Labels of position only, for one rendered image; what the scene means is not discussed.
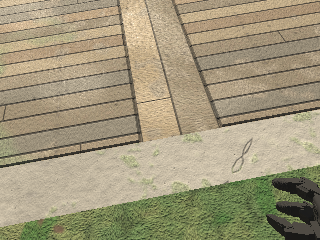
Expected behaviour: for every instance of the robot right hand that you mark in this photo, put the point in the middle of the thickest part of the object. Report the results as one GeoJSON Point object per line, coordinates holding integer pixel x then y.
{"type": "Point", "coordinates": [309, 214]}

